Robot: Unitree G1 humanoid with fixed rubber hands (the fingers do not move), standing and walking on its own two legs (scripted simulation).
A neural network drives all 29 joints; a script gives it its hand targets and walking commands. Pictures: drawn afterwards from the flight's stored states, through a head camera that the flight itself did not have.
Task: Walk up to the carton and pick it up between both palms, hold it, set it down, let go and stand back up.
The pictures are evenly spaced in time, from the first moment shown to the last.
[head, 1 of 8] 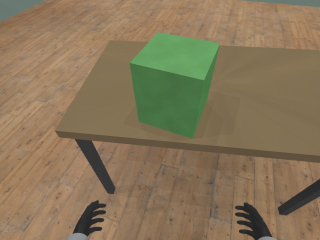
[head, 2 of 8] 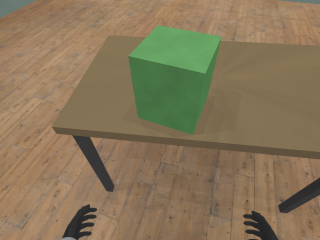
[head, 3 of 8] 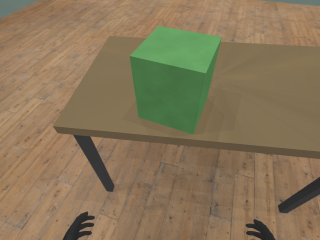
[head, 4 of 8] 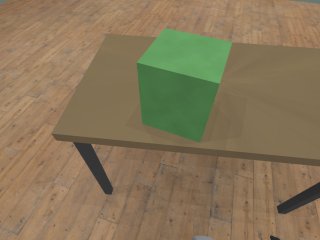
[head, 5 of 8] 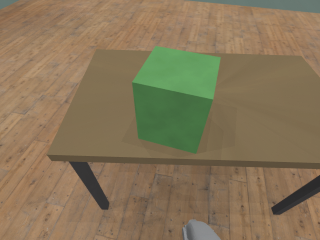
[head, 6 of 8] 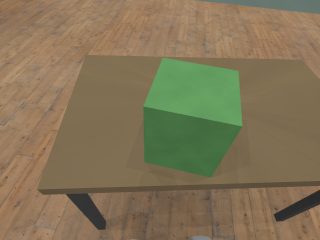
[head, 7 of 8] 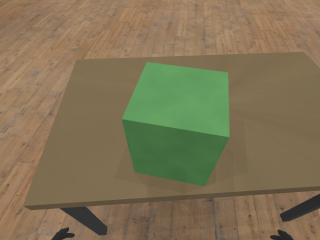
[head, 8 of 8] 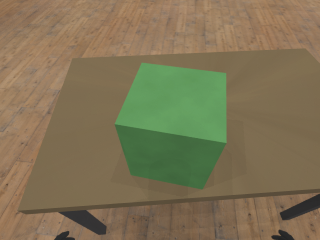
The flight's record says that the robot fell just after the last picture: no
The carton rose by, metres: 0.00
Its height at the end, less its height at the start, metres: +0.00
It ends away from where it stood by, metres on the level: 0.00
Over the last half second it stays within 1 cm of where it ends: yes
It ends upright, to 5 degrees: yes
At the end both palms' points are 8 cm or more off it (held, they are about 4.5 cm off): yes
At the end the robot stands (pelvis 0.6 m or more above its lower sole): yes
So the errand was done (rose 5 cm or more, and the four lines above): no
